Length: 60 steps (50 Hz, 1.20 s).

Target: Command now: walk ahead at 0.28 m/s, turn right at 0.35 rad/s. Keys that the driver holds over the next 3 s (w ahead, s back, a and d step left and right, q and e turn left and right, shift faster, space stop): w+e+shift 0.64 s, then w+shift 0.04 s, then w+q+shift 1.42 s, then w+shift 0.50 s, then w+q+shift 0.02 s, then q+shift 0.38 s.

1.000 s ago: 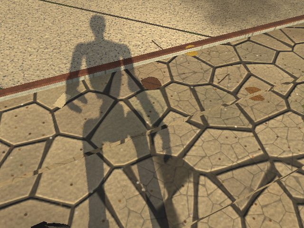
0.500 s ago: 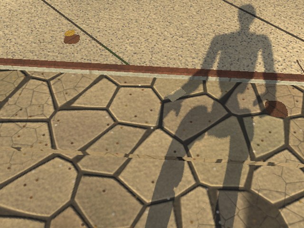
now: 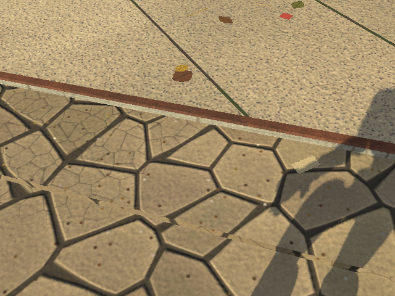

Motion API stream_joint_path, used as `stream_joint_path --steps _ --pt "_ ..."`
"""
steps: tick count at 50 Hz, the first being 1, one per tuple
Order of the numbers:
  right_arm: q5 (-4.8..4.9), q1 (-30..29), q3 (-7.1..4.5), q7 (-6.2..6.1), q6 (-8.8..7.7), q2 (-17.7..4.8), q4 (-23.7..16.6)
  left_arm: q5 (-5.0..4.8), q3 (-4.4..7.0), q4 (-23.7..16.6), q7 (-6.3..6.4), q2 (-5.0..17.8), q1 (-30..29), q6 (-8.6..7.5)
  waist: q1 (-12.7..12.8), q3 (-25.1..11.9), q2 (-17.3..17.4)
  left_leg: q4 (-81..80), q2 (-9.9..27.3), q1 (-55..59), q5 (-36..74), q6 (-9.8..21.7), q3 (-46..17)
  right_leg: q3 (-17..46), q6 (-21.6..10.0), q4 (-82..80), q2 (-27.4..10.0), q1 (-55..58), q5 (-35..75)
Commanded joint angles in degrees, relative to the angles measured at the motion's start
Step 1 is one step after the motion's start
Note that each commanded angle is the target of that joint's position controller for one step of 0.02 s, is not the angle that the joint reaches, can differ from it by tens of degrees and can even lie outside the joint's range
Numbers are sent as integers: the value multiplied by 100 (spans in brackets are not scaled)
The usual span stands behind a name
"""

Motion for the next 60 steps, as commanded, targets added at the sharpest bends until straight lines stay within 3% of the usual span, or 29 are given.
stream_joint_path --steps 1,2,4,7,15,18,19,20,21,22,24,28,32,34,35,36,37,38,39,41,49,51,53,55,56,57,58,59,60 --pt "-36 -681 -187 1 -141 -712 -843 69 477 -127 -113 1620 961 -157 426 648 -1755 1670 -136 -2603 -1661 -84 415 4608 -1321 -3121 -2044 855 -4397" --pt "-25 -771 -226 16 -270 -791 -895 46 430 -169 -101 1380 629 -168 153 1095 -1194 2174 275 -2783 -839 -157 -59 4841 -1418 -3274 -2045 502 -4268" --pt "-8 -728 -227 113 -442 -788 -767 -39 414 -171 -116 1149 392 -280 -4 760 -744 2239 473 -2364 139 -358 -39 3687 -1095 -2822 -1471 414 -2550" --pt "-115 -560 -161 228 -462 -494 -614 -97 422 -50 -115 952 478 -419 28 71 -776 2559 379 -1842 575 -488 210 2703 -933 -2499 -763 572 -1103" --pt "86 -1766 -18 159 -502 -455 -1098 -82 611 -28 -82 1145 972 -424 540 145 -1065 385 214 -1977 -278 -736 127 3393 -1219 -2116 -643 1178 -1005" --pt "229 -714 -64 17 -581 -519 -878 -148 613 -272 -134 1149 142 -416 -214 -24 -932 -786 33 999 94 -536 313 3235 -917 -1793 -440 -708 -647" --pt "157 106 -220 -89 -637 -962 -648 -205 565 -370 -152 970 -50 -496 -619 -409 -386 -730 458 2853 375 -373 -63 2738 -580 -1007 -27 -1875 -294" --pt "-7 1185 -468 -170 -631 -1608 -354 -406 457 -659 -145 634 -420 -577 -1163 -1289 1396 -1005 1937 4994 -286 147 -1735 1541 -97 811 694 -3380 -516" --pt "-42 1524 -500 -217 -554 -1624 -365 -282 351 -751 -64 567 -529 -560 -1265 -1961 1472 -1436 2904 5141 -1350 258 -2718 992 -66 2329 366 -3297 -1495" --pt "-202 1045 -330 -262 -514 -1235 -442 -141 377 -631 -30 582 -702 -477 -997 -1265 396 -1590 2830 4322 -638 74 -2012 667 3 2916 161 -3045 -1542" --pt "-252 88 -309 -276 -483 -1120 -360 -38 484 -649 -115 880 -638 -134 -269 -765 208 -2362 2684 2921 -645 181 -1554 31 31 3355 -366 -2671 -818" --pt "-181 -291 -268 -90 -632 -893 -148 -167 524 -833 -538 1004 -882 234 211 -184 772 -2722 1874 2325 387 -160 240 8 158 3389 -495 -2165 -50" --pt "-257 -397 -397 -1 -570 -1242 122 -206 360 -1109 -580 873 -1239 310 396 48 761 -2740 1917 2139 1323 -92 1195 -555 -143 1970 -425 -1253 -387" --pt "-166 -428 -459 -23 -580 -1485 197 -76 404 -977 -454 1148 -447 283 714 -3 970 -1692 2124 1315 3345 58 1430 -746 -387 1309 -221 212 -1111" --pt "-66 -407 -399 -37 -631 -1385 236 -18 463 -664 -418 1208 372 170 1001 -209 680 -629 2184 480 3979 226 1389 -556 -522 829 -151 1515 -552" --pt "-42 -550 -292 -37 -645 -1166 209 -12 591 -71 -372 1320 1522 1 1494 -587 -268 1332 1666 -532 3452 275 1608 -506 -655 42 207 3026 -122" --pt "-56 -534 -63 96 -640 -478 64 92 597 38 -356 1519 1259 -164 1147 137 -1797 3939 743 -2079 -850 205 1569 424 -881 -563 -262 2937 -830" --pt "60 -502 107 111 -680 -110 -384 140 433 -489 -298 1655 472 -317 585 83 -2203 4960 620 -3236 -810 156 754 2802 -1090 -1498 -1425 2475 -1565" --pt "121 -722 -54 136 -721 -843 -499 133 445 -574 -234 1489 554 -347 768 -58 -1397 5079 676 -3298 -162 99 260 3131 -1280 -1982 -1939 2317 -1431" --pt "178 -395 -96 234 -720 -1079 -256 202 356 -398 -135 1342 603 -563 417 408 -488 4510 849 -3052 338 31 -195 2406 -986 -2216 -1818 1709 -1381" --pt "232 -601 94 370 -419 -458 -126 65 78 127 -127 756 576 -996 -129 818 -407 3425 632 -3027 1125 226 820 -1122 36 -2757 -771 1580 4742" --pt "221 -653 196 443 -385 -437 -165 -6 53 115 -52 840 303 -1000 -296 665 -330 1990 333 -1626 1345 437 1582 -1488 29 -2895 -686 1138 6590" --pt "228 229 118 424 -319 -678 14 58 186 152 108 1320 257 -991 -828 -106 -918 1990 -14 -488 1016 671 1765 -1407 12 -1780 -1185 1684 9498" --pt "238 2707 -215 289 -282 -1351 707 82 362 -65 161 1706 -533 -783 -2040 -1289 -1088 1698 -317 1530 325 980 1246 -1171 4 1226 -1332 1622 9690" --pt "217 3364 -407 238 -305 -1633 875 -58 355 -83 97 1550 -885 -742 -2453 -1268 -536 467 -72 2457 757 1358 369 -1183 19 3847 -675 806 6780" --pt "302 2626 -469 194 -248 -1707 989 103 3 -246 -89 349 -1321 -815 -1666 -179 1202 77 261 2214 772 1283 -791 -847 -28 5944 615 -1227 147" --pt "140 1626 -513 109 -209 -1995 594 24 -69 -889 -217 227 -58 -923 -323 -1226 1935 -1272 1169 3160 -383 2306 -4136 520 94 6784 692 -2746 -293" --pt "115 1356 -481 116 -242 -1641 359 143 -100 -810 -229 594 -22 -1036 -392 -1117 663 -2239 1562 3003 -1848 2209 -5107 893 -43 6352 313 -2970 88" --pt "98 1373 -402 78 -303 -1229 479 148 -84 -787 -224 760 -309 -1083 -225 -246 -348 -2494 1488 2026 -1861 1964 -4876 877 -12 5720 69 -2932 445"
